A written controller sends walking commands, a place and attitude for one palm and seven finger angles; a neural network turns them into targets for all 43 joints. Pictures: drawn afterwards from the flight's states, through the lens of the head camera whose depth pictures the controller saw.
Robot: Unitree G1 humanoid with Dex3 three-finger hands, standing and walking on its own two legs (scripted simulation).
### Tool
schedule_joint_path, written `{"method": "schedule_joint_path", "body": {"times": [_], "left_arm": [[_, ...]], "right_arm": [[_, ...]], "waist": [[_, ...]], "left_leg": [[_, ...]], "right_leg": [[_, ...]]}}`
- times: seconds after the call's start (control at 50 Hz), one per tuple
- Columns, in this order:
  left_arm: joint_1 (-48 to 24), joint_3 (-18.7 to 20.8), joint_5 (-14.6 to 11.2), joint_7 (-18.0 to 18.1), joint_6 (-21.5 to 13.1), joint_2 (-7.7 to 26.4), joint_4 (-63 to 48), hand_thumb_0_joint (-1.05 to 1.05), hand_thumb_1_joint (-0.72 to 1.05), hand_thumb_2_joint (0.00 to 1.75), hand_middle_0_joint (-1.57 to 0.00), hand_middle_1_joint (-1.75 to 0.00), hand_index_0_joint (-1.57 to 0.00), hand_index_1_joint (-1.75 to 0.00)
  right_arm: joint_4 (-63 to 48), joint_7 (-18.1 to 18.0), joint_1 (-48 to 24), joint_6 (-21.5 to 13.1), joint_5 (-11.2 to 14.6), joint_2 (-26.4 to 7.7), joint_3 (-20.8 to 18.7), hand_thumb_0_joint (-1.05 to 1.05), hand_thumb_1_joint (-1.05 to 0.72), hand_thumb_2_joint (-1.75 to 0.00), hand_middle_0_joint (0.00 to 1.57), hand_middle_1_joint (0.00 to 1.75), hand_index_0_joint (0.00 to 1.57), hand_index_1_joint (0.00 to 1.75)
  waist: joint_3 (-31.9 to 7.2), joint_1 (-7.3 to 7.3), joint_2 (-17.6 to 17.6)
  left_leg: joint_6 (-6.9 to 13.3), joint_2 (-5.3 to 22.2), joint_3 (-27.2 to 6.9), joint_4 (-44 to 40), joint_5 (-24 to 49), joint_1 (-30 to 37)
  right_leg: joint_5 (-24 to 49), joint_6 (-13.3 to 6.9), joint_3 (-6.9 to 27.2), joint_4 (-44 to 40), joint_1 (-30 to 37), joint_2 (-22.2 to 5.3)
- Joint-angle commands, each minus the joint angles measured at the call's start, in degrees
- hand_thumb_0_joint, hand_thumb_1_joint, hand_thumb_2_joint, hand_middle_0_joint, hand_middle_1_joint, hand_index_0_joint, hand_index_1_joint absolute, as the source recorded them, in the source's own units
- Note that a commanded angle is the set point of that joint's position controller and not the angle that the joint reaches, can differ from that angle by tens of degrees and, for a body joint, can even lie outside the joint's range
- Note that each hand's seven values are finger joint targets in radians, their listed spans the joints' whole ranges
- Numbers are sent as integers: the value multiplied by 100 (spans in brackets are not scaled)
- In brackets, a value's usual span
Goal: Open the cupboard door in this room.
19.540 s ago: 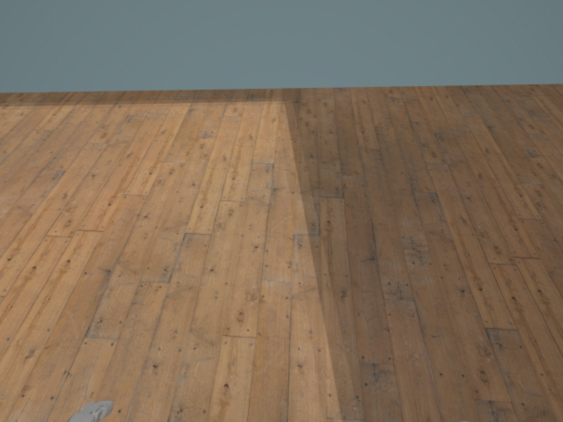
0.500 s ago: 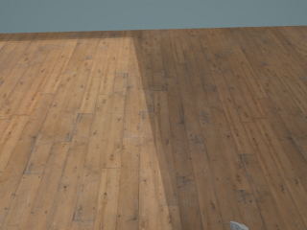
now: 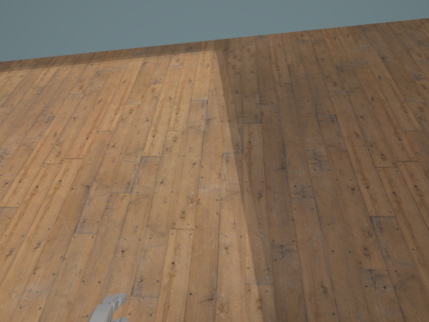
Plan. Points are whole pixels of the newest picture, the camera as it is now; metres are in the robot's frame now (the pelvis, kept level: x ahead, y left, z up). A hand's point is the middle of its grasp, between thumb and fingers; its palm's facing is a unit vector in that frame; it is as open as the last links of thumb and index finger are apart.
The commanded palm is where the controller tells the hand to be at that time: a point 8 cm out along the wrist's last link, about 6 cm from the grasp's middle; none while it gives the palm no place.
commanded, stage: turn or walk to find it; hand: left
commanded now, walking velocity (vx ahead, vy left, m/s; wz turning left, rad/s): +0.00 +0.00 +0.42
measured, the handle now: out of the picture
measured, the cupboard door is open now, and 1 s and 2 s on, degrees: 0 0 0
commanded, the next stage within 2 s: stand and wait in 0.08 s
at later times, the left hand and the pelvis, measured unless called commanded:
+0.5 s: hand out of the picture -0.05 +0.23 -0.18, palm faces +0.32 -0.91 -0.26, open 7.3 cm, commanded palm none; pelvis -0.02 +0.01 -0.01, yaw +16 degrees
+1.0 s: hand out of the picture -0.01 +0.19 -0.14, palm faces +0.48 -0.82 -0.30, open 7.4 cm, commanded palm none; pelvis -0.01 -0.03 +0.00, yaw +30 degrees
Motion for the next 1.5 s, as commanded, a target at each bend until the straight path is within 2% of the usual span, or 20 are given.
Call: {"method": "schedule_joint_path", "body": {"times": [0.0, 0.08, 0.32, 0.42, 0.44, 0.46, 0.48, 0.62, 0.76, 0.86, 0.88, 0.9, 0.92, 1.02, 1.24, 1.34, 1.4, 1.42, 1.44, 1.48], "left_arm": [[630, 368, 10, 138, -142, 1240, -240, 0, 90, 90, -20, -30, -20, -30], [235, 219, 3, 83, -156, 828, -357, 0, 90, 90, -20, -30, -20, -30], [1112, 384, 103, 69, -97, 1250, -34, 0, 90, 90, -20, -30, -20, -30], [891, 424, 47, 39, -22, 1350, 2, 0, 90, 90, -20, -30, -20, -30], [892, 399, 11, 22, 9, 1205, -47, 0, 90, 90, -20, -30, -20, -30], [942, 328, -26, -8, 39, 834, -229, 0, 90, 90, -20, -30, -20, -30], [532, 216, 14, 13, 96, 732, -380, 0, 90, 90, -20, -30, -20, -30], [521, 288, 13, -68, 135, 865, -136, 0, 90, 90, -20, -30, -20, -30], [227, 235, -8, -36, 129, 745, -393, 0, 90, 90, -20, -30, -20, -30], [970, 275, -37, -22, -13, 816, -264, 0, 90, 90, -20, -30, -20, -30], [1214, 331, 16, 10, -84, 1122, -227, 0, 90, 90, -20, -30, -20, -30], [1306, 428, 102, 63, -133, 1666, -248, 0, 90, 90, -20, -30, -20, -30], [1269, 420, 53, 78, -102, 1709, -316, 0, 90, 90, -20, -30, -20, -30], [277, 254, 19, 56, -150, 942, -577, 0, 90, 90, -20, -30, -20, -30], [1232, 340, 89, 78, -128, 1159, -141, 0, 90, 90, -20, -30, -20, -30], [1117, 408, 117, 58, -74, 1333, -66, 0, 90, 90, -20, -30, -20, -30], [946, 438, 54, 32, -24, 1338, -59, 0, 90, 90, -20, -30, -20, -30], [983, 413, 9, 14, 15, 1168, -99, 0, 90, 90, -20, -30, -20, -30], [823, 309, -12, -27, 44, 781, -319, 0, 90, 90, -20, -30, -20, -30], [365, 256, 38, 1, 159, 814, -425, 0, 90, 90, -20, -30, -20, -30]], "right_arm": [[-527, 1, -120, -44, -73, -601, -169, 0, -90, -90, 20, 30, 20, 30], [-199, 99, 249, 41, -77, -436, -154, 0, -90, -90, 20, 30, 20, 30], [-522, 108, -765, -46, -13, -361, 7, 0, -90, -90, 20, 30, 20, 30], [-506, 104, -347, -156, -8, -530, 1, 0, -90, -90, 20, 30, 20, 30], [-468, 114, -115, -211, -13, -792, -60, 0, -90, -90, 20, 30, 20, 30], [-489, 84, 99, -256, -61, -1388, -203, 0, -90, -90, 20, 30, 20, 30], [-387, 44, 410, -195, -37, -1669, -260, 0, -90, -90, 20, 30, 20, 30], [-633, -58, -459, -252, -50, -1118, -80, 0, -90, -90, 20, 30, 20, 30], [-681, -12, -347, -192, -90, -1165, -169, 0, -90, -90, 20, 30, 20, 30], [-815, 9, -634, -141, -58, -1099, -212, 0, -90, -90, 20, 30, 20, 30], [-844, 32, -580, -151, -5, -842, -191, 0, -90, -90, 20, 30, 20, 30], [-985, 58, -518, -161, 10, -433, -114, 0, -90, -90, 20, 30, 20, 30], [-1048, 35, -697, -119, -25, -703, -173, 0, -90, -90, 20, 30, 20, 30], [-513, 161, -75, 43, -91, -579, -195, 0, -90, -90, 20, 30, 20, 30], [-596, 144, -795, 17, -32, -438, -35, 0, -90, -90, 20, 30, 20, 30], [-668, 135, -814, -76, 20, -409, 29, 0, -90, -90, 20, 30, 20, 30], [-606, 131, -399, -160, -7, -552, -2, 0, -90, -90, 20, 30, 20, 30], [-554, 132, -144, -225, -17, -891, -80, 0, -90, -90, 20, 30, 20, 30], [-562, 95, 101, -246, -48, -1446, -223, 0, -90, -90, 20, 30, 20, 30], [-437, 2, 203, -176, -56, -1515, -205, 0, -90, -90, 20, 30, 20, 30]], "waist": [[-516, 315, -1767], [-194, 53, -1140], [-460, 544, -1416], [-745, 224, -1254], [-941, 77, -516], [-972, -38, 1120], [-925, -222, 1224], [-542, 161, 465], [-461, 62, 563], [-749, 443, 457], [-886, 537, -314], [-866, 582, -2035], [-710, 624, -1791], [-213, 76, -1229], [-457, 525, -1323], [-633, 507, -1506], [-789, 198, -1136], [-971, 34, -232], [-811, -114, 1524], [-635, -176, 936]], "left_leg": [[-83, 239, -143, 2835, -1247, -1323], [-233, 322, 203, 3523, -126, -1277], [-332, 496, 891, 1282, -743, -733], [-151, 432, 1158, -715, 555, 672], [-19, 754, 668, -1306, 1371, 1456], [641, 2172, -1230, -1429, 3337, 2289], [1197, 2735, -1511, -1519, 4245, 2019], [915, 1588, -441, -1487, 3303, 1309], [1052, 1573, -997, -1485, 2575, 1008], [669, 1098, -1078, -722, 2219, 114], [340, 679, -737, -111, 1152, -560], [-91, -152, 201, 1290, -1025, -1564], [-85, 10, 76, 2408, -1639, -1450], [-224, 327, 183, 3746, -108, -1376], [-371, 545, 713, 1986, -642, -1068], [-212, 551, 994, 797, -763, -436], [-97, 518, 1138, -713, 474, 736], [105, 951, 421, -1367, 1207, 1590], [628, 2319, -1397, -1608, 3116, 2166], [1199, 2572, -1217, -1656, 3414, 1583]], "right_leg": [[1993, -944, 1730, -1545, 696, -2402], [1757, -501, 499, -1467, 488, -1538], [3015, -854, 100, -927, 1242, -1975], [2523, -388, -415, -62, 728, -1882], [1833, -111, -605, 729, 142, -1630], [-893, 347, -811, 1889, -1433, -826], [-2166, 399, -356, 2691, -1681, -612], [-596, 459, 220, 3144, -1555, -522], [-799, 479, 229, 1830, -1128, -327], [460, 399, 31, -557, 658, -115], [732, 269, 580, -1217, 1463, -739], [1351, -320, 2195, -1499, 1875, -2291], [1808, -846, 2394, -1551, 1040, -2816], [1236, -438, 525, -1482, 408, -1628], [2791, -752, 44, -1144, 1332, -2060], [2722, -826, -84, -853, 1243, -2212], [2054, -376, -557, -115, 580, -2031], [1309, -60, -766, 817, -171, -1675], [-1562, 402, -851, 2053, -1721, -823], [-1778, 362, -48, 3035, -1813, -754]]}}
